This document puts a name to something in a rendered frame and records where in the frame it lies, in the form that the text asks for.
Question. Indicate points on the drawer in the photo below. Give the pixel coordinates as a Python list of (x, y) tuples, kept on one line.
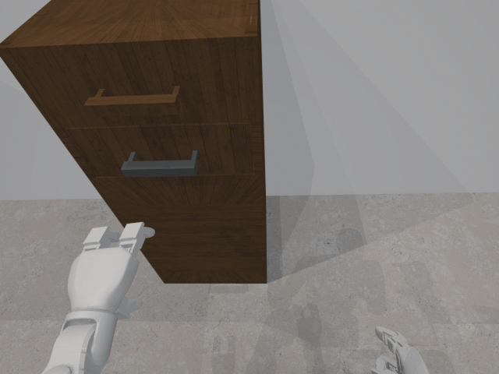
[(223, 147)]

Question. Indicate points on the right robot hand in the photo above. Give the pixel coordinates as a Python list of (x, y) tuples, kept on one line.
[(408, 359)]

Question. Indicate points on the left robot hand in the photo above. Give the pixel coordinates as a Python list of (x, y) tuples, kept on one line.
[(100, 276)]

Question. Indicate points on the left robot forearm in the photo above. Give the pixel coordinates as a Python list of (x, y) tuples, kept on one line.
[(84, 344)]

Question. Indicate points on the cabinet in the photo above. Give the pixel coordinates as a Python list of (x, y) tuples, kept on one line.
[(209, 229)]

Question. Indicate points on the handle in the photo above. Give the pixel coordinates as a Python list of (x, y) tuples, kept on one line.
[(162, 104), (132, 168)]

